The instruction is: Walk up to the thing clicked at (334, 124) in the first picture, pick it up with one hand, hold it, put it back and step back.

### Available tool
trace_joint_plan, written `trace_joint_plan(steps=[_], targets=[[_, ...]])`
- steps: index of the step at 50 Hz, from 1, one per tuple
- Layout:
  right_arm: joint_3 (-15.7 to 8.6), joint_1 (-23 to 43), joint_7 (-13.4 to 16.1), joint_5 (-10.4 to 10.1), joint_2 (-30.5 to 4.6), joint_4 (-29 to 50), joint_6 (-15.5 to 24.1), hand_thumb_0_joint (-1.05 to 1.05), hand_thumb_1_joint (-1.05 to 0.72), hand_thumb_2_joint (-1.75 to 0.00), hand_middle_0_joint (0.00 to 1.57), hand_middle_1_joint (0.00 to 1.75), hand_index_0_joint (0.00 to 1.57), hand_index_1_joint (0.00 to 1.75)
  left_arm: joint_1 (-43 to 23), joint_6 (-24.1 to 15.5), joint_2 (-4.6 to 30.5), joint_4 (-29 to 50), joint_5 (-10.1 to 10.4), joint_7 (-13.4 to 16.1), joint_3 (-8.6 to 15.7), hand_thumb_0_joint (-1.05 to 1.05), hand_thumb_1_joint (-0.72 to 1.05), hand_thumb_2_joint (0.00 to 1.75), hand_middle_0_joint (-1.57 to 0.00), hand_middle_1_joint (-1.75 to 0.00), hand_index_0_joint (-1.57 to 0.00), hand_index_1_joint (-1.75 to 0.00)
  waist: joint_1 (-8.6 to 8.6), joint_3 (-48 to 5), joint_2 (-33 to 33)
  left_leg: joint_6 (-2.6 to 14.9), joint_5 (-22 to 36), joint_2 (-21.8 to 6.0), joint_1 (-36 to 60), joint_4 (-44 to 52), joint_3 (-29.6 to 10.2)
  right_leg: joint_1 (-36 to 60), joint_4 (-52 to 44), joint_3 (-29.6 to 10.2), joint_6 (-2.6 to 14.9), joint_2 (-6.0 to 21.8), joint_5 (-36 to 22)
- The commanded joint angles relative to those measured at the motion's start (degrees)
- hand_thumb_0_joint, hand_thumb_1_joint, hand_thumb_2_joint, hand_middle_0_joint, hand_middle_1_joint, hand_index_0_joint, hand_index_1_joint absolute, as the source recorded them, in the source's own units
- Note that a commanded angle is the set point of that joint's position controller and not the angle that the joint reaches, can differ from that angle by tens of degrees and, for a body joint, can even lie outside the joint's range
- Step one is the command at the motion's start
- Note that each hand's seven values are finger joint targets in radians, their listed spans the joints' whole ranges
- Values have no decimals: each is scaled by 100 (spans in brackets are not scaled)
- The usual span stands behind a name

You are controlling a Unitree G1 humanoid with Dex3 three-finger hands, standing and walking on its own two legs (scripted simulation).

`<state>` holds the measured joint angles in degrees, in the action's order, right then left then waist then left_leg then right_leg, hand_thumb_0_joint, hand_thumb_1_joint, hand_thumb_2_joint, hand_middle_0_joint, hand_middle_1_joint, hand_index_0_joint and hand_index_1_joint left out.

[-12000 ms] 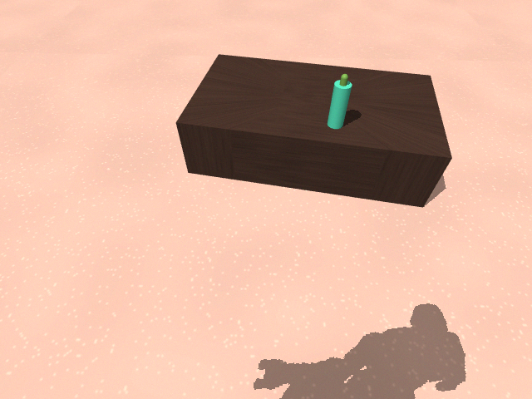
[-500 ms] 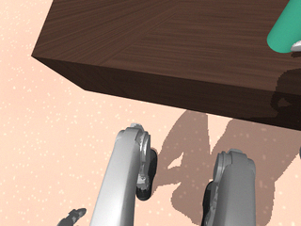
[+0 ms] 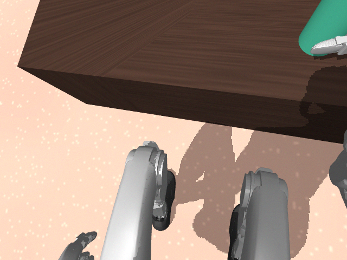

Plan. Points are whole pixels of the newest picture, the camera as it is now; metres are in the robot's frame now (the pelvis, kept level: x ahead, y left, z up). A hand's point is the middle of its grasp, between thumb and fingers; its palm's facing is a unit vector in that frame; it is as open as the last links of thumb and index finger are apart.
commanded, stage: close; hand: right
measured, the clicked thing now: out of the picture +0.60 -0.18 +0.05
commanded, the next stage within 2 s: settle in 0.70 s
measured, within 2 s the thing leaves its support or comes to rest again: leaves its support in 1.26 s
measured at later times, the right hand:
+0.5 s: hand (346, 15) +0.59 -0.19 +0.01, palm faces +0.13 +0.99 -0.03, open 11.9 cm
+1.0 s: hand (345, 17) +0.59 -0.19 +0.01, palm faces +0.15 +0.99 -0.03, open 10.4 cm
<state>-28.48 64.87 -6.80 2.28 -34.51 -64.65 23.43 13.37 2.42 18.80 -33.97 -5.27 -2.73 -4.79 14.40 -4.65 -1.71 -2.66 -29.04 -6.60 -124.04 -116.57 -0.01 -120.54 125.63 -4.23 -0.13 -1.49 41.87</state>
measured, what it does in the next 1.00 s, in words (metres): stands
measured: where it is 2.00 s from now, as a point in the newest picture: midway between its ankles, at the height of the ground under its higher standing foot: (199, 228)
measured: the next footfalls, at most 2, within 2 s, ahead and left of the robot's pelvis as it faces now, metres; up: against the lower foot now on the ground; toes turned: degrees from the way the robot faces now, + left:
none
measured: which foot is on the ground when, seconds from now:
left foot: down 0.00-1.00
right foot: down 0.00-1.00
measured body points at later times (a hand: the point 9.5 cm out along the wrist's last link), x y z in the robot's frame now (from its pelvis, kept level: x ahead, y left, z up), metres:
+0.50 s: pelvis +0.00 +0.00 -0.01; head +0.25 -0.04 +0.37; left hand +0.01 +0.28 -0.11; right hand +0.58 -0.25 +0.01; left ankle +0.13 +0.15 -0.37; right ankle +0.07 -0.12 -0.37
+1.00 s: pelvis +0.00 +0.00 +0.00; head +0.25 -0.04 +0.37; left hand +0.03 +0.28 -0.10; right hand +0.58 -0.25 +0.01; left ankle +0.13 +0.15 -0.37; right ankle +0.07 -0.12 -0.37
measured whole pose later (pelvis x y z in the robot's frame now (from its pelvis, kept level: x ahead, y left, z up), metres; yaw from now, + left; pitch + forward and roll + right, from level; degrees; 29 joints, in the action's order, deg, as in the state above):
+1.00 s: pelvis +0.00 +0.00 +0.00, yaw +0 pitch +37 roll +5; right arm -27.8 63.6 -4.1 3.0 -33.0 -61.9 22.8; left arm 14.0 3.9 18.4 -33.6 -5.2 -3.2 -4.5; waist 15.0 -4.1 -1.7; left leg -3.0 -28.9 -6.5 -124.2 -116.7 -0.2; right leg -121.0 126.1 -4.1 0.2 -1.5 41.8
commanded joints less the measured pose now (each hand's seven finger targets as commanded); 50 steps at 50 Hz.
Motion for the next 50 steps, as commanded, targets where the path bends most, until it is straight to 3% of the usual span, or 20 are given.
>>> trace_joint_plan(steps=[1, 3, 9, 11, 14, 16, 18, 20, 22, 24, 28, 32, 33, 35, 37, 38, 41, 43, 45, 50], targets=[[-56, 2468, -1, -68, -1349, 1217, 436, 0, 41, -7, 31, 16, 29, 16, 1385, -7, 1277, 52, 9, 45, 445, 0, 86, 93, -21, -30, -19, -31, 212, -4161, -1081, 372, 658, 222, 3140, 849, 367, 1908, -1689, 257, 148, 1, -1210], [-97, 2454, 21, -11, -1502, 1178, 451, 0, 39, -10, 36, 20, 34, 20, 1411, 8, 1272, 72, -7, 42, 439, 0, 86, 92, -21, -30, -19, -31, 183, -4332, -1104, 366, 651, 237, 3283, 853, 339, 1851, -1667, 284, 153, 0, -1191], [49, 2687, 96, 81, -1325, 1032, 468, 0, 34, -17, 56, 33, 54, 33, 1418, 43, 1315, 30, -30, 28, 424, 0, 86, 92, -21, -30, -20, -32, 281, -4110, -1388, 399, 485, 246, 2754, 755, 437, 2129, -1807, 158, 87, 12, -1079], [78, 2726, 111, 106, -1352, 1037, 478, 0, 32, -21, 61, 38, 59, 38, 1398, 58, 1329, 20, -49, 32, 423, 0, 86, 92, -21, -30, -20, -31, 236, -4141, -1433, 410, 477, 249, 2674, 735, 436, 2214, -1776, 142, 83, 26, -1072], [88, 2848, 134, 77, -1352, 988, 465, 0, 32, -25, 67, 44, 65, 44, 1452, 66, 1312, 41, -60, 24, 388, 0, 86, 92, -21, -30, -19, -31, 346, -4175, -1360, 389, 524, 250, 2864, 764, 440, 2056, -1723, 168, 104, 10, -1076], [90, 2767, 140, 75, -1355, 949, 448, 0, 31, -27, 72, 47, 71, 48, 1397, 64, 1336, 10, -55, 32, 368, 0, 86, 93, -21, -30, -20, -31, 302, -3934, -1436, 398, 446, 242, 2674, 731, 457, 2072, -1769, 149, 86, 17, -990], [31, 2601, 137, 97, -1451, 967, 458, 0, 29, -30, 77, 51, 75, 51, 1406, 70, 1322, 59, -73, 25, 341, 0, 86, 93, -21, -30, -19, -31, 240, -4175, -1372, 392, 628, 247, 2951, 731, 434, 2055, -1652, 215, 106, 19, -1219], [-21, 2494, 129, 76, -1466, 1063, 437, 0, 25, -37, 87, 60, 85, 60, 1429, 78, 1347, 100, -50, 17, 366, 0, 85, 93, -20, -30, -19, -31, 173, -4329, -1420, 406, 704, 242, 3020, 673, 449, 2154, -1710, 202, 78, 16, -1353], [48, 2478, 117, 44, -1328, 1101, 422, 0, 20, -41, 91, 64, 89, 65, 1421, 86, 1324, 65, -44, 19, 372, 0, 86, 93, -20, -30, -19, -31, 227, -4220, -1371, 401, 637, 246, 2981, 709, 454, 2059, -1700, 191, 98, 15, -1241], [-19, 2515, 128, 29, -1410, 1258, 428, 0, 13, -48, 95, 70, 94, 71, 1433, 87, 1332, 122, -3, 18, 404, 0, 86, 93, -20, -30, -19, -31, 194, -4367, -1351, 403, 614, 241, 3032, 710, 447, 2091, -1765, 168, 95, 9, -1217], [112, 2458, 144, -19, -1138, 1320, 428, 0, -3, -59, 105, 81, 103, 82, 1492, 81, 1309, 55, -15, 33, 424, 0, 86, 92, -20, -30, -19, -31, 298, -4195, -1293, 401, 676, 243, 2961, 749, 455, 2094, -1718, 182, 101, 4, -1259], [90, 2239, 173, 11, -1149, 1189, 436, 0, -14, -78, 112, 97, 111, 97, 1445, 72, 1270, 46, -7, 20, 437, 0, 87, 91, -20, -30, -20, -31, 176, -4146, -1260, 404, 536, 236, 2951, 758, 417, 1977, -1734, 219, 114, -2, -1111], [189, 2367, 172, 20, -1030, 1220, 459, 0, -16, -81, 114, 100, 113, 100, 1447, 72, 1275, 33, -23, 21, 427, 0, 87, 91, -21, -30, -20, -31, 274, -4092, -1280, 404, 537, 245, 2841, 733, 450, 2004, -1742, 172, 99, 0, -1119], [177, 2327, 186, 2, -1057, 1276, 473, 0, -20, -88, 118, 106, 117, 106, 1468, 72, 1272, 30, -24, 15, 439, 0, 87, 91, -20, -30, -20, -31, 226, -4181, -1373, 412, 603, 235, 2941, 742, 436, 2063, -1768, 196, 91, -13, -1189], [194, 2172, 181, 3, -952, 1103, 440, 0, -21, -91, 122, 110, 121, 110, 1500, 72, 1283, -18, -17, 11, 445, 0, 88, 91, -21, -30, -20, -31, 289, -4071, -1281, 408, 741, 232, 2868, 713, 467, 2137, -1733, 162, 77, -5, -1373], [72, 2259, 204, 25, -1211, 1280, 470, 0, -20, -93, 122, 112, 122, 112, 1500, 82, 1285, 18, -27, 6, 440, 0, 88, 91, -20, -30, -20, -31, 217, -4214, -1303, 407, 817, 230, 3016, 711, 430, 2124, -1683, 206, 84, -1, -1461], [74, 1836, 183, 18, -1073, 847, 413, 0, -22, -102, 123, 121, 125, 121, 1448, 93, 1305, -48, -16, 1, 458, 0, 87, 92, -22, -31, -21, -32, 146, -3969, -1191, 402, 547, 233, 2978, 760, 422, 1932, -1746, 239, 101, -4, -1167], [57, 2293, 193, 0, -1168, 1451, 477, 0, -24, -118, 127, 134, 130, 134, 1415, 93, 1278, 92, -25, -9, 432, 0, 86, 92, -22, -31, -21, -32, 125, -4365, -1433, 417, 759, 223, 3021, 685, 427, 2262, -1784, 207, 63, -2, -1434], [27, 2280, 226, -1, -1184, 1470, 425, 0, -25, -128, 130, 140, 133, 140, 1485, 106, 1308, 57, -14, -4, 498, 0, 86, 93, -22, -31, -21, -32, 135, -4531, -1430, 413, 798, 225, 3119, 726, 429, 2393, -1810, 183, 64, -2, -1459], [-1, 2510, 330, -32, -1254, 2038, 382, 0, -28, -138, 134, 149, 138, 149, 1528, 123, 1243, 59, 25, 28, 545, 0, 87, 92, -21, -30, -20, -31, 68, -4856, -1556, 428, 951, 215, 3347, 835, 379, 2684, -1932, 232, 54, -12, -1630]])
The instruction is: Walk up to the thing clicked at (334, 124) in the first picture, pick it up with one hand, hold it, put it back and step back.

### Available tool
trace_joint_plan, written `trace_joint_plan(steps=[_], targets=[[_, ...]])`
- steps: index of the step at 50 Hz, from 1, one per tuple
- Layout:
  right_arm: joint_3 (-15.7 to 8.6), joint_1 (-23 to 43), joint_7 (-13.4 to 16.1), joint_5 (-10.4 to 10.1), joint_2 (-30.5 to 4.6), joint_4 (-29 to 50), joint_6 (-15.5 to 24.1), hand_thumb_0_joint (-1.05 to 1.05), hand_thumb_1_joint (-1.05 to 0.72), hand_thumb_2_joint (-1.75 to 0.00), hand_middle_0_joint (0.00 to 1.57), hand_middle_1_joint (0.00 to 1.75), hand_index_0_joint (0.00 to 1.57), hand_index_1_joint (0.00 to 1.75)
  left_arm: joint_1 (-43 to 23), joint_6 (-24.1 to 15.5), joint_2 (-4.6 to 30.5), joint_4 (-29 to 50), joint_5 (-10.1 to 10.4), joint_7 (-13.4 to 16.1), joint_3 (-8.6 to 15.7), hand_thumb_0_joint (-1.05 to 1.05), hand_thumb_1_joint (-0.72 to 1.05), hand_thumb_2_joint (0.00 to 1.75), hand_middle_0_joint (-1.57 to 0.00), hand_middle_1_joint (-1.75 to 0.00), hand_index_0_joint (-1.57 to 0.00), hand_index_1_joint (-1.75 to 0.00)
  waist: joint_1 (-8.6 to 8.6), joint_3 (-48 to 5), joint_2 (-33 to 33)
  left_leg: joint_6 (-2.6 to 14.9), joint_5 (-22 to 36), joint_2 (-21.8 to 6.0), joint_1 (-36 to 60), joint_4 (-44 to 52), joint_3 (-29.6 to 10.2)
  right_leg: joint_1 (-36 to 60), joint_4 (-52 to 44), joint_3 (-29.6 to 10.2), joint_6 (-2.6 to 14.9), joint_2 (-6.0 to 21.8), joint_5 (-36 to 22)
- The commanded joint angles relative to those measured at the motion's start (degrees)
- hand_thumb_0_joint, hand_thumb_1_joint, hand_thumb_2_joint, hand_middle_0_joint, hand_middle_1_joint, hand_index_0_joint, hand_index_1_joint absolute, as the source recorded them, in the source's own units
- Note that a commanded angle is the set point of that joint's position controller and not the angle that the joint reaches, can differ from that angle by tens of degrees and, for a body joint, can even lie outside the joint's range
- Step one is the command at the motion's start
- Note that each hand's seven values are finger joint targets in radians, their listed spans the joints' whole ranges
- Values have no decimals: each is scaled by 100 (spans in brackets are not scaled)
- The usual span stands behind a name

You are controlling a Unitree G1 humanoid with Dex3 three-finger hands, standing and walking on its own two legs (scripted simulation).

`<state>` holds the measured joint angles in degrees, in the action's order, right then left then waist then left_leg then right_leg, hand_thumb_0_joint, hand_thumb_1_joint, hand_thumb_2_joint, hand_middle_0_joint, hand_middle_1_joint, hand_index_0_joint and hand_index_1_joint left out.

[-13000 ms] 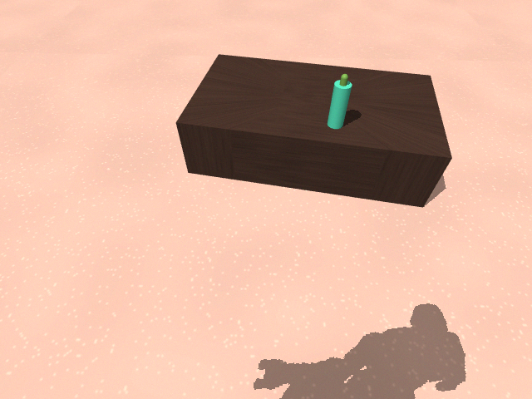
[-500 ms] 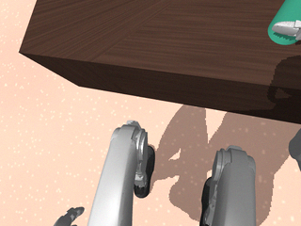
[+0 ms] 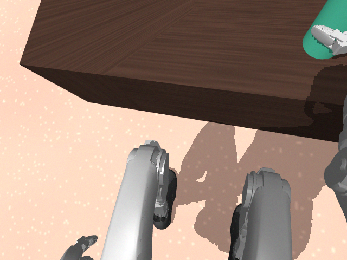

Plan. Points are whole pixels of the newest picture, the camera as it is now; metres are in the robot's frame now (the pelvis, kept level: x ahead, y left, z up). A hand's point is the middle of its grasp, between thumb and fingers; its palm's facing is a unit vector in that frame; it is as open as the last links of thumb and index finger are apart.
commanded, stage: settle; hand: right
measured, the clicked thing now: out of the picture +0.59 -0.19 +0.05
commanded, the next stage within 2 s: lift in 1.32 s
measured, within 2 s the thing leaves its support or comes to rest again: leaves its support in 0.26 s
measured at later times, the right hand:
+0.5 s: hand out of the picture +0.58 -0.19 +0.06, palm faces +0.16 +0.99 -0.06, open 10.6 cm
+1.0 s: hand out of the picture +0.58 -0.18 +0.09, palm faces +0.17 +0.98 -0.06, open 10.7 cm
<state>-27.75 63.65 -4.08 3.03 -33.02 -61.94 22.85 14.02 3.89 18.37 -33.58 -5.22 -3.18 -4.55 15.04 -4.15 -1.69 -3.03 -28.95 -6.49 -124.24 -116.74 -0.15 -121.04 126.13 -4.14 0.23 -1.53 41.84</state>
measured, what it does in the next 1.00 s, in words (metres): rises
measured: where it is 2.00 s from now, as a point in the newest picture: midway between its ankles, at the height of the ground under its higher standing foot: (199, 228)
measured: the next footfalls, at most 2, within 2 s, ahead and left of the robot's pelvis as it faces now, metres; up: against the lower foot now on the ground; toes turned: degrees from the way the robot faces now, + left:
none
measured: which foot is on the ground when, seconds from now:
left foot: down 0.00-1.00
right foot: down 0.00-1.00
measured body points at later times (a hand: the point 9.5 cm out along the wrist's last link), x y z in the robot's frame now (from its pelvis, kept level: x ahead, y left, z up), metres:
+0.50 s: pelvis +0.01 +0.00 +0.07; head +0.26 -0.03 +0.45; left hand +0.05 +0.30 -0.03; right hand +0.57 -0.24 +0.06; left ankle +0.14 +0.15 -0.37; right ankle +0.07 -0.11 -0.37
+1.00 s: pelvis +0.02 +0.01 +0.10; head +0.25 -0.01 +0.48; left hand +0.05 +0.29 -0.02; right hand +0.56 -0.23 +0.10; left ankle +0.14 +0.15 -0.37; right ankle +0.07 -0.11 -0.37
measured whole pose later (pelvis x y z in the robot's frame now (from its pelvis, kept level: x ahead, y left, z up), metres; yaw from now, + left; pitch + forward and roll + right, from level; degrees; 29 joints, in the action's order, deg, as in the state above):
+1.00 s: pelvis +0.02 +0.01 +0.10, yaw +0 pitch +37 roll +3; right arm -26.1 56.0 -1.3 0.9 -27.3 -58.0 21.2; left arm 14.6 0.8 16.5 -36.8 -3.3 -0.2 -1.2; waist 12.6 -6.4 -1.8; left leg -2.3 -29.1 -5.2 -108.5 -101.0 0.3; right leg -104.0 108.1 -2.6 -0.3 0.5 41.0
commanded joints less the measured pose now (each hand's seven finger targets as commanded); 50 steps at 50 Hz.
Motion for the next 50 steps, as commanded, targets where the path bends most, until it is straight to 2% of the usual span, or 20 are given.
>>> trace_joint_plan(steps=[1, 2, 4, 8, 10, 11, 12, 14, 15, 18, 19, 20, 22, 26, 30, 35, 38, 43, 48, 50], targets=[[-57, 2846, 84, -91, -1483, 2025, 448, 0, -26, -137, 132, 148, 137, 148, 1464, -24, 1261, 28, 28, 78, 551, 0, 87, 92, -21, -30, -21, -31, -34, -5110, -1611, 479, 969, 205, 3471, 880, 356, 2833, -2019, 241, 13, -2, -1672], [2, 2790, 88, -113, -1308, 1970, 425, 0, -24, -138, 133, 150, 137, 150, 1506, -29, 1301, -65, 24, 97, 586, 0, 87, 92, -21, -30, -20, -31, 34, -4998, -1623, 477, 988, 195, 3364, 912, 378, 2974, -2040, 220, -1, -2, -1728], [-96, 3115, 166, -144, -1587, 2470, 428, 0, -21, -136, 132, 148, 137, 148, 1482, -58, 1282, -34, 54, 129, 636, 0, 88, 92, -21, -30, -20, -31, -64, -5223, -1746, 493, 940, 198, 3462, 1014, 322, 3174, -2148, 226, -1, 11, -1692], [153, 2979, 225, -334, -1105, 2418, 345, 0, -15, -136, 135, 150, 140, 150, 1405, -149, 1276, -169, 95, 211, 722, 0, 88, 92, -21, -30, -20, -31, 18, -4994, -1510, 478, 704, 208, 3499, 1343, 296, 3286, -2348, 218, 29, 17, -1377], [172, 2976, 255, -389, -1259, 2678, 380, 0, -13, -135, 134, 149, 139, 149, 1390, -226, 1300, -193, 106, 266, 772, 0, 88, 92, -21, -30, -20, -31, -68, -5067, -1464, 466, 686, 221, 3683, 1522, 238, 3297, -2402, 263, 56, 12, -1304], [33, 3252, 295, -415, -1607, 3162, 430, 0, -13, -135, 135, 150, 140, 150, 1384, -252, 1326, -189, 128, 310, 788, 0, 88, 92, -21, -30, -19, -31, -113, -5347, -1527, 466, 760, 216, 3777, 1518, 234, 3528, -2435, 250, 42, 23, -1432], [107, 3243, 314, -437, -1560, 3283, 429, 0, -10, -134, 135, 149, 140, 149, 1410, -273, 1337, -220, 121, 322, 823, 0, 87, 92, -20, -30, -19, -31, -117, -5490, -1627, 472, 834, 222, 3862, 1551, 223, 3697, -2487, 253, 27, 21, -1534], [345, 2838, 285, -562, -1009, 2808, 357, 0, -11, -134, 136, 150, 142, 150, 1374, -347, 1300, -327, 127, 358, 829, 0, 88, 92, -20, -30, -19, -31, -8, -5121, -1444, 486, 876, 261, 3695, 1661, 268, 3806, -2582, 192, 13, 46, -1637], [346, 2867, 300, -613, -981, 2785, 372, 0, -9, -134, 136, 150, 142, 150, 1370, -390, 1286, -365, 136, 371, 834, 0, 88, 92, -20, -30, -19, -31, -11, -4914, -1441, 497, 883, 270, 3635, 1700, 263, 3754, -2607, 168, 12, 53, -1690], [113, 3124, 399, -583, -1520, 3129, 501, 0, -3, -131, 135, 148, 141, 148, 1389, -454, 1266, -377, 134, 408, 830, 0, 86, 93, -20, -29, -19, -31, -132, -5301, -1481, 485, 1082, 261, 4090, 1790, 178, 3914, -2635, 232, 15, 59, -1836], [319, 2798, 368, -587, -1126, 2754, 463, 0, -4, -132, 136, 149, 141, 149, 1399, -473, 1261, -410, 109, 410, 828, 0, 87, 92, -20, -29, -19, -31, -63, -5147, -1418, 490, 1156, 270, 4044, 1809, 197, 3955, -2668, 236, -3, 64, -1924], [324, 2750, 358, -612, -1065, 2660, 465, 0, -6, -134, 134, 149, 140, 149, 1375, -488, 1264, -428, 112, 397, 843, 0, 87, 92, -20, -29, -19, -31, -98, -5047, -1446, 511, 1161, 292, 3963, 1816, 203, 3973, -2716, 206, -16, 78, -2028], [48, 3265, 426, -545, -1606, 3090, 581, 0, -3, -132, 133, 147, 139, 147, 1400, -475, 1223, -424, 140, 407, 826, 0, 87, 92, -20, -29, -19, -31, -178, -5223, -1703, 529, 1078, 302, 3923, 1872, 207, 4284, -2872, 129, -51, 108, -2198], [199, 2885, 355, -532, -999, 2220, 504, 0, -4, -131, 132, 147, 138, 147, 1418, -440, 1162, -463, 145, 388, 808, 0, 87, 93, -20, -30, -19, -31, -55, -4939, -1411, 539, 1359, 291, 4116, 1958, 210, 4210, -2889, 150, -46, 105, -2403], [14, 2863, 286, -367, -1331, 2146, 550, 0, -6, -133, 132, 148, 137, 148, 1466, -389, 1218, -403, 147, 357, 823, 0, 87, 92, -20, -30, -19, -31, -152, -4964, -1572, 566, 1280, 288, 3987, 1967, 237, 4368, -3025, 93, -81, 129, -2489], [58, 2719, 131, -423, -1064, 1799, 513, 0, -9, -137, 131, 150, 137, 150, 1462, -333, 1144, -286, 189, 318, 783, 0, 87, 92, -21, -30, -20, -31, -90, -4882, -1224, 554, 1450, 273, 4451, 2098, 215, 4000, -3090, 151, -25, 84, -2337], [-90, 2781, 143, -430, -1233, 2049, 550, 0, -8, -138, 132, 151, 138, 151, 1539, -327, 1135, -235, 194, 311, 800, 0, 88, 91, -21, -30, -20, -31, -128, -5159, -1178, 535, 1672, 279, 4752, 2133, 166, 4062, -3048, 207, -12, 91, -2474], [-5, 2932, 224, -449, -1162, 2347, 622, 0, -13, -138, 130, 150, 136, 150, 1466, -331, 1081, -222, 202, 327, 806, 0, 89, 91, -20, -30, -20, -31, -132, -5125, -1225, 515, 1342, 293, 4782, 2308, 155, 4096, -3193, 221, 10, 81, -2065], [-81, 2913, 365, -455, -1417, 2778, 681, 0, -10, -139, 126, 149, 132, 149, 1421, -391, 1030, -205, 205, 387, 834, 0, 89, 91, -20, -30, -19, -31, -214, -5391, -1166, 480, 1133, 328, 5102, 2537, 88, 4092, -3313, 277, 54, 95, -1673], [38, 2913, 374, -492, -1271, 2768, 684, 0, -10, -137, 125, 148, 131, 148, 1384, -429, 1001, -289, 194, 425, 822, 0, 89, 91, -20, -30, -19, -31, -195, -5298, -1202, 474, 1183, 330, 5174, 2585, 79, 4148, -3342, 297, 47, 92, -1697]])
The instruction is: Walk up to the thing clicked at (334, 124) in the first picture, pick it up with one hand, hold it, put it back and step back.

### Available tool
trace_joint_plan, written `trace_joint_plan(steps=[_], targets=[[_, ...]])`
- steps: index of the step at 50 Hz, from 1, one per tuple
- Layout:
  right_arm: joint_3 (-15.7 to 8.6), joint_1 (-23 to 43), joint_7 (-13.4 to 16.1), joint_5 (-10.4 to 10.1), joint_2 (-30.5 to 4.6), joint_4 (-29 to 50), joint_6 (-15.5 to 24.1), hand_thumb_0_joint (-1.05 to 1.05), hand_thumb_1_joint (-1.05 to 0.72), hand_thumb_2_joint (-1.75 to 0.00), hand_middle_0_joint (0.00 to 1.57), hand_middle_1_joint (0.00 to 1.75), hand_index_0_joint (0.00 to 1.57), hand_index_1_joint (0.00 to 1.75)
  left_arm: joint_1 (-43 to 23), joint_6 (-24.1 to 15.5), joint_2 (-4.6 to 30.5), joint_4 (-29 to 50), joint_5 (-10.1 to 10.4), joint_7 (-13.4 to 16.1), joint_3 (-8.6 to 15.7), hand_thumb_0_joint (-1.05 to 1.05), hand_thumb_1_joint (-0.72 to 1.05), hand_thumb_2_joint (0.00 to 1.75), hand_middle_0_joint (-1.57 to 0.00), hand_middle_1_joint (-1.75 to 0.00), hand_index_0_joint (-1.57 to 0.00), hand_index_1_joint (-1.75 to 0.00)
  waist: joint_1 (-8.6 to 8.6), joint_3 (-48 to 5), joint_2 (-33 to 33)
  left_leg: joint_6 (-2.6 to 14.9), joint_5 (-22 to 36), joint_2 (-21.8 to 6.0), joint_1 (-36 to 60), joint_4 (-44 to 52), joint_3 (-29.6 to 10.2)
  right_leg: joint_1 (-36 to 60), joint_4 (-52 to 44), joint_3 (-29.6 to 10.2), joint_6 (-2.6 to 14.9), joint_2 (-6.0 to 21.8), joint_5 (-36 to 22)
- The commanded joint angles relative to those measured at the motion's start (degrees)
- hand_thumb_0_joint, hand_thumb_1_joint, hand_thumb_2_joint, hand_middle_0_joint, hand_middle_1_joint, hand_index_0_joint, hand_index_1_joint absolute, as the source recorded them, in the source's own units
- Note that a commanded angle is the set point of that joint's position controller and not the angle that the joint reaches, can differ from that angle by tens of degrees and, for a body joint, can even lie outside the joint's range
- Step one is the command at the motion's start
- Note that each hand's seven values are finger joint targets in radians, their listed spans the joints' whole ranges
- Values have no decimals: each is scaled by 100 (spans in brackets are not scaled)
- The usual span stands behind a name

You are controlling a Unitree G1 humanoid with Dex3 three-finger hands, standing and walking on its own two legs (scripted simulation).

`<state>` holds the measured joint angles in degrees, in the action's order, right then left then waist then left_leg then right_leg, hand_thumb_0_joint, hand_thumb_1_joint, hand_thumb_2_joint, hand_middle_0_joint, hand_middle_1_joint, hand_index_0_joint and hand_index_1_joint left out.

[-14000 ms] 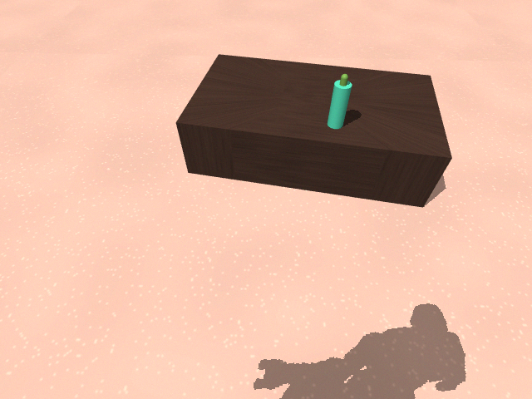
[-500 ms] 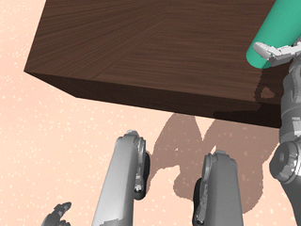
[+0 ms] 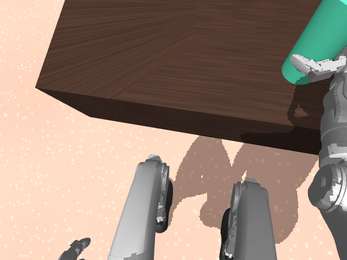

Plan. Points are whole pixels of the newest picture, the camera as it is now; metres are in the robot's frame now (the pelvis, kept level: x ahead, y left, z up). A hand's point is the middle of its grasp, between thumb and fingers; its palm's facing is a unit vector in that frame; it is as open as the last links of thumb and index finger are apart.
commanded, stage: settle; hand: right
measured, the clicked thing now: (330, 30) +0.56 -0.17 +0.04
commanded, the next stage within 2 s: lift in 0.32 s
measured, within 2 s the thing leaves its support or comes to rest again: neither
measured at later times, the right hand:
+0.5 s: hand (331, 36) +0.56 -0.18 +0.02, palm faces +0.16 +0.99 -0.05, open 10.7 cm
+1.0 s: hand out of the picture +0.52 -0.18 +0.10, palm faces +0.19 +0.98 -0.05, open 10.6 cm
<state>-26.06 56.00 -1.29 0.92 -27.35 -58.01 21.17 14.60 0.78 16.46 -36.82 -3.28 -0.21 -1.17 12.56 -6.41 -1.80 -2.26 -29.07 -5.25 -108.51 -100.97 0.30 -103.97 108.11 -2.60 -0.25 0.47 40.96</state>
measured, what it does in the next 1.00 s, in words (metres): rises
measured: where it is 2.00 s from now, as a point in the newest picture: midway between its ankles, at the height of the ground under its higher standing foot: (194, 230)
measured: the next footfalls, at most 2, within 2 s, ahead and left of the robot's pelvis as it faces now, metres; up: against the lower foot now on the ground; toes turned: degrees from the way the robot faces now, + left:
none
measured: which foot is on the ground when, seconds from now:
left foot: down 0.00-1.00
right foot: down 0.00-1.00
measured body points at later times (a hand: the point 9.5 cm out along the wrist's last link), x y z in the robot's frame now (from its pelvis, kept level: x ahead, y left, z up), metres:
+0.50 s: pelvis +0.01 +0.00 +0.02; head +0.23 -0.02 +0.41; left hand +0.03 +0.29 -0.10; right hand +0.55 -0.23 +0.03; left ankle +0.11 +0.15 -0.46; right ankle +0.05 -0.12 -0.46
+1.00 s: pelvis +0.02 +0.00 +0.08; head +0.20 -0.01 +0.49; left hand +0.09 +0.28 -0.04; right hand +0.50 -0.23 +0.10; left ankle +0.11 +0.15 -0.46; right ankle +0.05 -0.12 -0.46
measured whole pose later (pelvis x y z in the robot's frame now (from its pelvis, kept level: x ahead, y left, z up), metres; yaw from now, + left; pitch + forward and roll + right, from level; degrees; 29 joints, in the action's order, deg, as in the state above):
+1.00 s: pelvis +0.02 +0.00 +0.08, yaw +0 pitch +30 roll +2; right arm -21.4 40.7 1.7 -2.7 -19.0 -45.0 19.4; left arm 12.7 -2.1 15.1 -38.8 -2.1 1.6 1.3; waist 8.2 -7.9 -1.3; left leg -1.9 -27.4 -4.2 -89.1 -86.3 0.9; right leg -84.4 92.4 -1.8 -0.6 1.7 38.4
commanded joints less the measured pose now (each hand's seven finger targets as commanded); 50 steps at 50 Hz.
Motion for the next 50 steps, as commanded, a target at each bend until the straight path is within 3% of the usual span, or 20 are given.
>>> trace_joint_plan(steps=[1, 4, 7, 11, 14, 15, 18, 24, 27, 31, 33, 35, 36, 37, 38, 40, 43, 44, 45, 50], targets=[[-153, 3638, 105, -298, -1857, 2365, 845, 0, -9, -136, 125, 147, 131, 148, 1304, -133, 1181, 16, 4, 137, 490, 0, 89, 91, -20, -30, -19, -31, 41, -5020, -1217, 395, 1214, 213, 3581, 1049, 19, 2453, -1545, 148, 97, -99, -1622], [-180, 3634, 152, -264, -1930, 2328, 872, 0, -7, -134, 127, 147, 132, 147, 1300, -163, 1192, -42, -23, 150, 494, 0, 88, 92, -20, -30, -19, -31, 19, -4995, -1320, 430, 1303, 240, 3457, 1012, 64, 2673, -1620, 64, 49, -68, -1915], [-89, 3587, 128, -264, -1777, 2128, 852, 0, -9, -134, 125, 145, 131, 145, 1267, -190, 1170, -74, -11, 155, 483, 0, 89, 91, -20, -30, -19, -31, 100, -4705, -1410, 439, 1149, 252, 3138, 1060, 108, 2827, -1712, 14, 38, -40, -1865], [-123, 3517, 52, -273, -1793, 1940, 885, 0, -10, -135, 126, 146, 131, 147, 1264, -195, 1194, -83, -27, 147, 468, 0, 88, 92, -20, -30, -19, -31, 49, -4718, -1506, 471, 1260, 254, 3055, 1007, 150, 2985, -1738, -42, 3, -29, -2192], [-193, 3290, 1, -276, -1764, 1671, 871, 0, -12, -137, 126, 148, 132, 148, 1249, -185, 1188, -25, -10, 130, 456, 0, 88, 92, -20, -30, -19, -31, 11, -4671, -1253, 473, 1338, 245, 3339, 1040, 139, 2743, -1746, -21, 28, -45, -2111], [-126, 3275, -41, -285, -1635, 1560, 875, 0, -12, -138, 127, 149, 133, 149, 1271, -178, 1189, -31, -14, 127, 457, 0, 88, 92, -20, -30, -19, -31, 98, -4639, -1246, 473, 1354, 243, 3309, 1038, 133, 2707, -1737, -20, 28, -46, -2098], [-211, 3305, -85, -298, -1759, 1755, 884, 0, -14, -140, 127, 150, 133, 150, 1273, -171, 1218, 14, 1, 109, 460, 0, 88, 92, -20, -30, -19, -31, 23, -4715, -1303, 478, 1439, 244, 3292, 1032, 137, 2877, -1740, -20, 24, -38, -2299], [-166, 3126, -106, -363, -1576, 1901, 871, 0, -10, -137, 131, 149, 135, 149, 1280, -175, 1192, 93, 25, 92, 481, 0, 89, 91, -21, -31, -21, -31, 7, -4875, -1114, 455, 1459, 238, 3672, 1141, 91, 2715, -1792, 47, 62, -65, -2059], [-205, 3185, -21, -376, -1732, 2548, 897, 0, -11, -134, 129, 146, 133, 146, 1257, -182, 1177, 114, 30, 113, 514, 0, 89, 91, -21, -31, -21, -31, -105, -5265, -1264, 445, 1519, 249, 3858, 1200, 83, 3061, -1862, 61, 53, -65, -2206], [-101, 2954, 99, -418, -1560, 2793, 828, 0, -10, -132, 128, 144, 132, 144, 1210, -214, 1137, 53, 45, 162, 551, 0, 90, 91, -21, -31, -21, -31, -118, -5189, -1200, 422, 1616, 256, 4155, 1376, 47, 3145, -1962, 103, 58, -70, -2186], [-156, 2821, 187, -427, -1621, 3063, 787, 0, -8, -131, 127, 144, 131, 144, 1151, -253, 1112, 64, 66, 175, 576, 0, 89, 91, -21, -31, -21, -31, -242, -5169, -1288, 431, 1459, 281, 4072, 1458, 68, 3371, -2132, 68, 38, -50, -2168], [-87, 2582, 236, -439, -1392, 2980, 746, 0, -10, -130, 128, 143, 132, 143, 1153, -271, 1084, 18, 66, 184, 584, 0, 89, 91, -21, -31, -21, -31, -228, -5045, -1226, 441, 1556, 301, 4054, 1475, 107, 3558, -2190, 14, 6, -20, -2465], [58, 2562, 226, -459, -1266, 3127, 750, 0, -11, -131, 128, 144, 132, 144, 1053, -284, 1092, 32, 61, 190, 614, 0, 89, 91, -21, -31, -21, -31, -241, -4999, -1251, 440, 1439, 302, 4098, 1570, 102, 3546, -2260, 17, 12, -41, -2292], [-101, 2710, 276, -464, -1487, 3361, 776, 0, -9, -131, 128, 144, 132, 144, 1053, -295, 1078, 50, 71, 201, 612, 0, 89, 91, -21, -30, -21, -30, -291, -5082, -1217, 434, 1435, 312, 4172, 1627, 101, 3642, -2324, 15, 24, -35, -2281], [-73, 2506, 306, -447, -1472, 3409, 745, 0, -8, -131, 128, 144, 132, 144, 1019, -306, 1040, 70, 82, 211, 611, 0, 89, 91, -20, -30, -20, -30, -334, -5078, -1191, 427, 1408, 316, 4304, 1722, 84, 3707, -2397, 41, 33, -29, -2183], [118, 2272, 294, -519, -1044, 3352, 696, 0, -9, -131, 128, 144, 132, 144, 930, -346, 1019, 34, 96, 227, 632, 0, 89, 91, -21, -30, -20, -30, -271, -4782, -1136, 419, 1325, 319, 4220, 1819, 118, 3802, -2528, 10, 26, -28, -2125], [124, 1817, 308, -540, -879, 3268, 649, 0, -6, -130, 128, 144, 132, 144, 926, -393, 972, 19, 117, 238, 645, 0, 87, 92, -20, -30, -20, -31, -370, -4684, -970, 437, 1566, 338, 4449, 1947, 132, 4006, -2677, -13, 3, -4, -2515], [96, 1828, 320, -529, -975, 3428, 652, 0, -7, -132, 129, 145, 133, 145, 878, -400, 973, 45, 112, 245, 657, 0, 88, 92, -20, -30, -20, -31, -417, -4695, -963, 431, 1515, 344, 4532, 2046, 125, 4070, -2747, 4, 11, -8, -2430], [244, 1896, 327, -525, -846, 3561, 656, 0, -6, -132, 129, 146, 133, 146, 853, -404, 965, 62, 109, 249, 667, 0, 87, 92, -20, -30, -20, -30, -404, -4716, -1000, 431, 1522, 343, 4683, 2147, 120, 4186, -2852, 11, 8, -20, -2400], [338, 1235, 349, -625, -457, 3617, 599, 0, -6, -131, 128, 145, 133, 145, 742, -481, 833, 107, 169, 251, 638, 0, 87, 92, -20, -30, -20, -31, -499, -4298, -653, 402, 1543, 367, 5172, 2556, 158, 4353, -3289, 4, 14, -20, -2316]])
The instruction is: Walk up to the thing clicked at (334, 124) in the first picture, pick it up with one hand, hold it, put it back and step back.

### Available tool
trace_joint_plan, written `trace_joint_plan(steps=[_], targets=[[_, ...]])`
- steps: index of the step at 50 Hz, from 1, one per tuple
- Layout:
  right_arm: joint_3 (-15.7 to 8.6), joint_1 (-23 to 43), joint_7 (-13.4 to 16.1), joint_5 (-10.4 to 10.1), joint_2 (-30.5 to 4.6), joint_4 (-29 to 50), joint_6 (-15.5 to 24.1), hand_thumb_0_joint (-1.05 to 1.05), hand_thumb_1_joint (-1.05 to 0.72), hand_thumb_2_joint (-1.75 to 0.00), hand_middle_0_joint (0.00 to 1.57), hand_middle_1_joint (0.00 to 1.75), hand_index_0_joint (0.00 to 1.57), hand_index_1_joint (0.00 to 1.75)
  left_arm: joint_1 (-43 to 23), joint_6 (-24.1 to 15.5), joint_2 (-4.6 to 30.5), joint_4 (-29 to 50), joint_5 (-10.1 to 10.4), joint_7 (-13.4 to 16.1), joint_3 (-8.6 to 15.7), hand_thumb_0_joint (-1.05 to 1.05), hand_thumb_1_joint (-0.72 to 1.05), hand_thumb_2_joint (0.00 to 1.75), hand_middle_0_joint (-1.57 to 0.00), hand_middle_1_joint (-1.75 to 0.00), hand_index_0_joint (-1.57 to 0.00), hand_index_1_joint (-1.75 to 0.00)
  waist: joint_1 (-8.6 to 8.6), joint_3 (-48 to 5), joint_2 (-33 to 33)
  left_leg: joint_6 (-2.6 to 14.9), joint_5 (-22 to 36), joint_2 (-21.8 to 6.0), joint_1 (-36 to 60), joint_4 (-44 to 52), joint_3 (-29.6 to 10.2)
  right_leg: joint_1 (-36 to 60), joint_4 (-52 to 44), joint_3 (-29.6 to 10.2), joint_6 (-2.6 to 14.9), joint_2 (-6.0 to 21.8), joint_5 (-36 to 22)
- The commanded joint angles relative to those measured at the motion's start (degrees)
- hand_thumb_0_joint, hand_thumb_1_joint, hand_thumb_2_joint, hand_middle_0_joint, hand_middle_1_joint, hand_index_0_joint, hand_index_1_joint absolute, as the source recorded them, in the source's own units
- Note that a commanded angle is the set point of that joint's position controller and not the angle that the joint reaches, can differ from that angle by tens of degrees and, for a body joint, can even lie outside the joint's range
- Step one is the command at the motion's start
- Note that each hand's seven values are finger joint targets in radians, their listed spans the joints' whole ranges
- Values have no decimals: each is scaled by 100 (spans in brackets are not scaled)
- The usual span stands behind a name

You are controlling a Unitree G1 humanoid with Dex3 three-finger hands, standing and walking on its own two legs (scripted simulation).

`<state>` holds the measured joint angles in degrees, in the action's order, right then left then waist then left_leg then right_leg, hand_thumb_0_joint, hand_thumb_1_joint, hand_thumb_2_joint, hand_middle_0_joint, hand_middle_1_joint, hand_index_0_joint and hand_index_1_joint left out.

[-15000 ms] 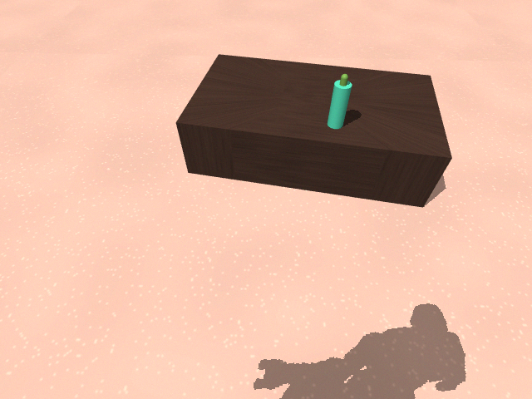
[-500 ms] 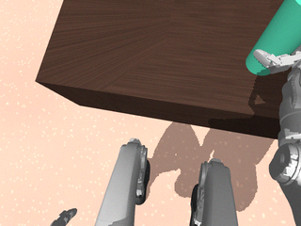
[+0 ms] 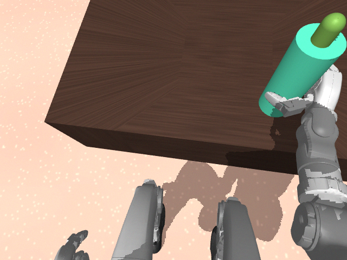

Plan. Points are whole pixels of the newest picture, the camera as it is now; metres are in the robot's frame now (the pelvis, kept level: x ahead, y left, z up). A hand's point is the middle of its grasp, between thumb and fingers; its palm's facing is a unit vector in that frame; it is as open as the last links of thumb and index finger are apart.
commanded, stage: lift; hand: right
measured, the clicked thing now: (297, 72) +0.50 -0.17 +0.06
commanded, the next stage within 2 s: hold in 1.30 s
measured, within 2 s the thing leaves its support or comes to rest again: neither
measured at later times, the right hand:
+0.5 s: hand (320, 90) +0.42 -0.17 +0.12, palm faces +0.19 +0.98 -0.04, open 10.6 cm
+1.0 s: hand (337, 91) +0.39 -0.17 +0.16, palm faces +0.17 +0.98 -0.03, open 10.6 cm
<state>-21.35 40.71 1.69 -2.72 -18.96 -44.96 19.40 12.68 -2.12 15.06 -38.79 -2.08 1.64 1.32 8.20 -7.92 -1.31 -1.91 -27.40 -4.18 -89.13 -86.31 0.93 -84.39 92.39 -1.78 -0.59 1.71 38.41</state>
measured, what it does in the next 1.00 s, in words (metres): rises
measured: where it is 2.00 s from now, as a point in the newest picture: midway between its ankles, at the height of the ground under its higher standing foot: (185, 249)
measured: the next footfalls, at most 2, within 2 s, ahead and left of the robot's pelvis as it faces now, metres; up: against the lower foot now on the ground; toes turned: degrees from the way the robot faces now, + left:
none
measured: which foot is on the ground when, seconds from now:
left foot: down 0.00-1.00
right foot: down 0.00-1.00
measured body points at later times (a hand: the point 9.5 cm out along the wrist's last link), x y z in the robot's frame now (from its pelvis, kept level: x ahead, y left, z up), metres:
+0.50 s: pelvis +0.02 +0.00 +0.10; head +0.13 -0.01 +0.54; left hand +0.13 +0.27 -0.01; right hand +0.41 -0.23 +0.12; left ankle +0.10 +0.15 -0.54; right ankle +0.03 -0.12 -0.54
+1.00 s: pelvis +0.04 +0.01 +0.14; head +0.12 +0.00 +0.58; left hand +0.15 +0.26 +0.02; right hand +0.38 -0.22 +0.17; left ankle +0.10 +0.15 -0.54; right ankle +0.03 -0.12 -0.54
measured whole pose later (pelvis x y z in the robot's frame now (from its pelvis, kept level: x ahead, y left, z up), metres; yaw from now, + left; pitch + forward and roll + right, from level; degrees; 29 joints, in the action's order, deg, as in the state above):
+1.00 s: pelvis +0.04 +0.01 +0.14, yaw +0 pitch +12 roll +1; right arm -9.9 10.6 2.4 -6.9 -10.4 -27.9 22.1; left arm 13.5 -5.9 11.7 -41.5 -1.7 3.8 0.5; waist 2.8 -2.8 0.1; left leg -1.5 -19.7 -2.5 -44.2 -52.3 2.0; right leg -39.4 56.5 -0.3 -1.2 3.0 28.7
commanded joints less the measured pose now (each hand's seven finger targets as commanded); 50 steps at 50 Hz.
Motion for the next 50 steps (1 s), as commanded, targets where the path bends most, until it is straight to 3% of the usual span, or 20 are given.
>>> trace_joint_plan(steps=[1, 2, 5, 6, 11, 15, 19, 22, 25, 26, 27, 28, 33, 34, 35, 36, 39, 42, 45, 50], targets=[[-106, 2552, 52, -267, -1248, 2347, 764, 0, -3, -130, 127, 144, 132, 144, 912, -206, 966, 293, 45, 69, 397, 0, 87, 92, -20, -30, -19, -30, -127, -4112, -754, 373, 1403, 267, 3264, 1166, 88, 2553, -1779, -65, 40, -136, -2138], [19, 2310, 41, -280, -1066, 2311, 735, 0, -4, -130, 127, 144, 132, 144, 924, -217, 966, 291, 54, 72, 411, 0, 86, 92, -20, -30, -19, -31, -103, -4080, -708, 374, 1494, 275, 3332, 1238, 107, 2722, -1855, -73, 33, -138, -2281], [71, 2185, 76, -306, -1157, 2853, 728, 0, -2, -129, 126, 143, 131, 143, 788, -261, 874, 378, 86, 101, 379, 0, 86, 93, -20, -29, -19, -31, -214, -3860, -561, 312, 1412, 277, 3966, 1669, 37, 2748, -2138, 40, 94, -152, -1926], [232, 2035, 75, -343, -896, 2878, 709, 0, 0, -129, 125, 143, 130, 143, 762, -290, 827, 370, 94, 103, 380, 0, 86, 93, -20, -29, -19, -31, -153, -3760, -492, 299, 1368, 278, 4054, 1781, 40, 2810, -2239, 35, 104, -147, -1844], [313, 1648, 166, -385, -795, 3165, 740, 0, 2, -129, 125, 143, 130, 143, 670, -396, 763, 294, 105, 154, 340, 0, 84, 94, -20, -29, -18, -31, -252, -3327, -467, 286, 1322, 326, 4318, 2218, 88, 3404, -2754, -2, 79, -122, -1881], [385, 1072, 172, -404, -543, 2857, 787, 0, 3, -126, 123, 140, 128, 140, 591, -453, 705, 210, 65, 159, 325, 0, 85, 93, -20, -29, -19, -31, -302, -2754, -422, 287, 1485, 344, 4495, 2467, 101, 3596, -3038, 15, 61, -112, -2101], [455, 951, 141, -393, -534, 3078, 901, 0, 2, -126, 123, 140, 128, 140, 508, -492, 702, 251, 35, 165, 331, 0, 85, 93, -20, -29, -18, -31, -313, -2616, -492, 277, 1531, 351, 4766, 2732, 94, 3938, -3304, 63, 51, -126, -2148], [503, 702, 134, -436, -464, 3224, 965, 0, 1, -127, 124, 141, 128, 141, 444, -514, 678, 282, 21, 155, 315, 0, 85, 93, -20, -29, -18, -31, -424, -2624, -549, 281, 1572, 367, 4951, 2916, 100, 4213, -3501, 77, 25, -115, -2223], [740, 435, 97, -483, -204, 3242, 971, 0, 2, -127, 123, 141, 128, 141, 401, -552, 656, 284, 27, 148, 307, 0, 86, 93, -20, -30, -19, -31, -378, -2429, -441, 268, 1439, 381, 5086, 3098, 142, 4320, -3746, 51, 13, -107, -2095], [595, 461, 116, -494, -351, 3313, 980, 0, 2, -128, 124, 142, 129, 142, 369, -565, 655, 306, 35, 159, 306, 0, 86, 93, -20, -29, -18, -31, -434, -2457, -348, 249, 1434, 376, 5265, 3199, 106, 4311, -3748, 88, 39, -123, -1998], [664, 377, 99, -506, -262, 3307, 987, 0, 0, -128, 124, 142, 129, 142, 405, -575, 637, 296, 52, 165, 308, 0, 87, 92, -19, -29, -18, -31, -356, -2426, -259, 236, 1467, 386, 5305, 3237, 140, 4361, -3808, 64, 41, -120, -2038], [549, 368, 116, -516, -418, 3398, 1010, 0, 1, -128, 125, 142, 129, 142, 350, -584, 645, 299, 55, 169, 288, 0, 87, 93, -19, -29, -18, -31, -480, -2353, -367, 242, 1409, 381, 5392, 3298, 129, 4377, -3892, 88, 31, -126, -1992], [783, -290, 75, -562, -17, 3214, 1005, 0, 0, -127, 125, 141, 129, 141, 397, -605, 616, 221, 39, 204, 292, 0, 87, 92, -19, -30, -18, -31, -467, -2183, -273, 232, 1915, 396, 5641, 3433, 141, 4634, -4007, 106, 4, -120, -2636], [538, -20, 99, -547, -383, 3611, 1076, 0, 1, -127, 124, 142, 129, 142, 414, -584, 629, 236, 35, 201, 292, 0, 87, 92, -19, -30, -19, -31, -564, -2320, -516, 247, 1996, 396, 5673, 3427, 126, 4843, -4039, 111, -21, -106, -2833], [716, -39, 97, -518, -278, 3705, 1088, 0, -1, -127, 124, 141, 129, 141, 381, -572, 611, 283, 45, 211, 279, 0, 87, 92, -19, -30, -18, -30, -489, -2332, -519, 246, 1915, 411, 5657, 3491, 143, 5026, -4116, 91, -26, -88, -2803], [658, 3, 107, -525, -329, 3804, 1102, 0, -2, -126, 124, 140, 129, 140, 354, -571, 582, 311, 44, 211, 261, 0, 88, 91, -19, -30, -19, -30, -527, -2269, -526, 251, 1848, 407, 5707, 3556, 131, 5034, -4169, 109, -18, -86, -2682], [881, -459, 85, -597, 97, 3368, 1029, 0, -4, -127, 125, 141, 129, 141, 291, -621, 576, 269, 60, 223, 274, 0, 88, 91, -19, -30, -19, -30, -422, -1824, -172, 226, 1540, 423, 5729, 3744, 197, 4878, -4386, 63, 0, -72, -2244], [706, -406, 106, -584, -181, 3780, 1090, 0, -1, -128, 125, 142, 130, 142, 274, -619, 549, 311, 50, 237, 256, 0, 88, 91, -19, -30, -19, -30, -566, -2018, -324, 232, 1676, 416, 5950, 3821, 189, 5101, -4474, 86, -11, -68, -2441], [879, -673, 92, -585, 48, 3689, 1053, 0, -2, -126, 124, 140, 128, 140, 289, -619, 484, 305, 63, 249, 219, 0, 88, 91, -19, -30, -19, -30, -492, -1946, -252, 224, 1920, 404, 6068, 3911, 161, 5249, -4494, 128, 1, -84, -2650], [810, -676, 104, -587, -93, 3947, 1048, 0, -4, -127, 125, 141, 129, 141, 264, -619, 462, 294, 75, 283, 195, 0, 88, 91, -20, -30, -19, -30, -575, -1938, -303, 220, 2226, 376, 6327, 4003, 112, 5400, -4535, 183, 10, -99, -2939]])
